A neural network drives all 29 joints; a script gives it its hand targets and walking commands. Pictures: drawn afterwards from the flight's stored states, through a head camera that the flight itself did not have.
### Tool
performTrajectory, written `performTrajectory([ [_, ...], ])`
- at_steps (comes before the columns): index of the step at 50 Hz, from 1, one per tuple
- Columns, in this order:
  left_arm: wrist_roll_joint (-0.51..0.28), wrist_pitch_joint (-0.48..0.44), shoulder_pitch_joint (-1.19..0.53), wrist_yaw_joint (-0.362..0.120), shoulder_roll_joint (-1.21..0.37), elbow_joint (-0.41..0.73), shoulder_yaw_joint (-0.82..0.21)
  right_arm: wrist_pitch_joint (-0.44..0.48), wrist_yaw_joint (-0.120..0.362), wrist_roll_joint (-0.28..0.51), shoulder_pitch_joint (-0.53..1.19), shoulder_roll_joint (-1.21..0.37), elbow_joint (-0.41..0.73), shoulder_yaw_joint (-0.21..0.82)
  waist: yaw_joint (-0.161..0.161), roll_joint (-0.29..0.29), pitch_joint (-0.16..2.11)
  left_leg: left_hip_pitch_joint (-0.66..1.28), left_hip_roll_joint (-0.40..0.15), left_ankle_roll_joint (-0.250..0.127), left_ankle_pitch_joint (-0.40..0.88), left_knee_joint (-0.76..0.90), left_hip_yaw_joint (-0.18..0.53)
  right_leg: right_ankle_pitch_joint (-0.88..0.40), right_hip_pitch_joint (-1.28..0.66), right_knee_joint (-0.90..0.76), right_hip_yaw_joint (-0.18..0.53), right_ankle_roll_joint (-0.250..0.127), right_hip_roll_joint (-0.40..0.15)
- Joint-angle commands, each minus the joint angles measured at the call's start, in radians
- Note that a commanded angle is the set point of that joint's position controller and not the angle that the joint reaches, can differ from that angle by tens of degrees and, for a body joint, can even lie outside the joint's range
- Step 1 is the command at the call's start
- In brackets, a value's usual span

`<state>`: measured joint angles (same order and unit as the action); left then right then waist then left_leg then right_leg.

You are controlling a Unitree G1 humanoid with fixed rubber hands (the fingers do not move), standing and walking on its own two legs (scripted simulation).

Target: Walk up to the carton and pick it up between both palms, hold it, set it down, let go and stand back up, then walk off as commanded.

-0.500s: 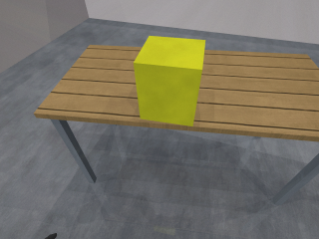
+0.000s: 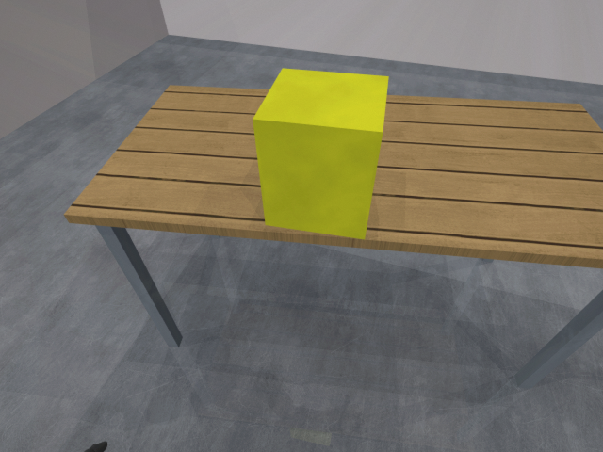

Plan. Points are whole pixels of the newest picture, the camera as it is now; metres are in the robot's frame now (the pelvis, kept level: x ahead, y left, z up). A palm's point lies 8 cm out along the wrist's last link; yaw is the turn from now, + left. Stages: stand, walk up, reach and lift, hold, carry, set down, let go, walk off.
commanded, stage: stand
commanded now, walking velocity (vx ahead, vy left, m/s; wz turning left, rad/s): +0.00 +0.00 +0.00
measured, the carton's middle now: (323, 154) +0.66 -0.02 +0.04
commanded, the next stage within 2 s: none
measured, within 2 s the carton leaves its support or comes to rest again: neither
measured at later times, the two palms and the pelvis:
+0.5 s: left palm out of the picture +0.11 +0.32 -0.10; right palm out of the picture +0.08 -0.31 -0.10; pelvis +0.00 +0.00 +0.00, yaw +0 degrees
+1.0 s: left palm out of the picture +0.11 +0.32 -0.10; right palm out of the picture +0.08 -0.31 -0.10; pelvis +0.00 +0.00 +0.00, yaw +0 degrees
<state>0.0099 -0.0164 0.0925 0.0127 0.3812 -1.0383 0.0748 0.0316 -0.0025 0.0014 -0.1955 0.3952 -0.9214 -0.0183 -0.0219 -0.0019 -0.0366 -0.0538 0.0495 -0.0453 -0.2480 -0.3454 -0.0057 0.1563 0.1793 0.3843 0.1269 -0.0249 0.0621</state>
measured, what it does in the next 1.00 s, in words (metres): stands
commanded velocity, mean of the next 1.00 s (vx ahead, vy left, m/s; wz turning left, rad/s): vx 0.00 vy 0.00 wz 0.00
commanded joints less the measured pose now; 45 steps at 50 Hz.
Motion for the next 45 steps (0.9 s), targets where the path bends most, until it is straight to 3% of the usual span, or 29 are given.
performTrajectory([
  [1,-0.007,-0.007,-0.048,-0.005,0.171,0.035,-0.009,0.014,-0.024,-0.024,0.064,0.176,-0.024,-0.023,0.023,0.004,0.074,-0.012,-0.168,0.008,0.200,0.091,0.135,-0.204,-0.078,-0.049,0.098,-0.019,-0.143],
  [45,-0.007,-0.007,-0.042,-0.005,0.170,0.032,-0.010,0.013,-0.024,-0.024,0.059,0.175,-0.024,-0.023,0.022,0.001,0.071,-0.014,-0.168,0.007,0.195,0.093,0.137,-0.205,-0.084,-0.054,0.098,-0.018,-0.145],
])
